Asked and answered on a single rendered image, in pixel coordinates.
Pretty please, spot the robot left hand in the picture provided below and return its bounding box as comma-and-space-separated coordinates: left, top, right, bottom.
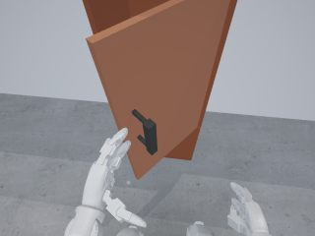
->
82, 127, 147, 228

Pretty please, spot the cupboard door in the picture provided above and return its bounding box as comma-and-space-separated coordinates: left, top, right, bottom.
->
86, 0, 230, 180

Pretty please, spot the right robot thigh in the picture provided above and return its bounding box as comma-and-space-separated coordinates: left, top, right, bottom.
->
186, 224, 216, 236

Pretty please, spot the robot right hand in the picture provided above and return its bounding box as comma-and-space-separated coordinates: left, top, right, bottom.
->
227, 182, 269, 236

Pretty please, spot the right robot shin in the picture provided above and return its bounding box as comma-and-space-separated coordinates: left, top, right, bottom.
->
194, 221, 204, 225

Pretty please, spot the handle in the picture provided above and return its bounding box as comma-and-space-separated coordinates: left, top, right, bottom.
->
132, 109, 158, 155

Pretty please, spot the robot left forearm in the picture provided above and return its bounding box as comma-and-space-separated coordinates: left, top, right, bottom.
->
64, 205, 105, 236

